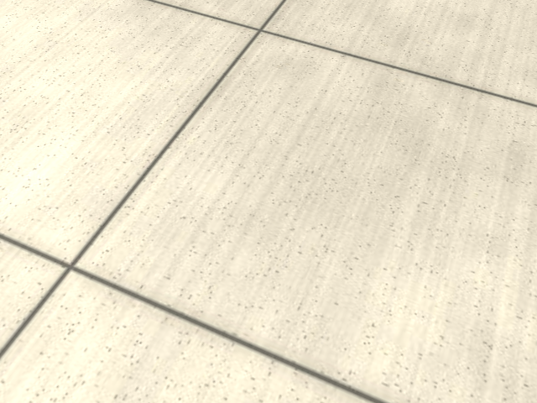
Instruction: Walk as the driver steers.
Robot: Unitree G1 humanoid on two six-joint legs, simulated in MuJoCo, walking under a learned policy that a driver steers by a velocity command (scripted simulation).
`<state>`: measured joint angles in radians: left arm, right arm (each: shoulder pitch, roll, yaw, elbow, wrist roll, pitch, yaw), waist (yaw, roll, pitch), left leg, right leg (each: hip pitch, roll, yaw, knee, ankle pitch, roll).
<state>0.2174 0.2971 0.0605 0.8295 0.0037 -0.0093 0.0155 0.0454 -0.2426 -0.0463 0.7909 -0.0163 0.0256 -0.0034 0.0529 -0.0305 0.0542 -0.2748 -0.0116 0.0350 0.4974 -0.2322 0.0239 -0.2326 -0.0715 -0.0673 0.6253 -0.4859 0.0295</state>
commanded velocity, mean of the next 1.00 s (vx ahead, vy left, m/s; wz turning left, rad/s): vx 0.00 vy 0.00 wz -0.41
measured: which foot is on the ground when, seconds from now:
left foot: down 0.00-0.40, up 0.42-0.90, down 0.92-1.00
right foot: up 0.00-0.38, down 0.40-0.92, up 0.94-1.00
